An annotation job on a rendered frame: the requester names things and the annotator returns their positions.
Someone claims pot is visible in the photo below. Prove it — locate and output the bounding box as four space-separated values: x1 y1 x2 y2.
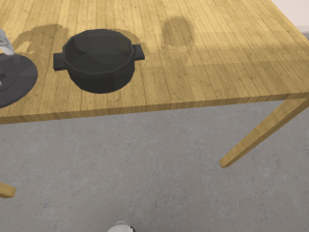
53 28 145 94

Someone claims lid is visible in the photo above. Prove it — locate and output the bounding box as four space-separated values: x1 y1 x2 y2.
0 53 38 108

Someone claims left robot hand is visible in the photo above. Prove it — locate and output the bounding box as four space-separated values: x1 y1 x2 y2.
0 28 14 86

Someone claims robot left shin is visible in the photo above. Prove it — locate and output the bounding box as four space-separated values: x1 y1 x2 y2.
116 221 128 226

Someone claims table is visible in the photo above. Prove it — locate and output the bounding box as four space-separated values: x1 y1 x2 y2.
0 0 309 199

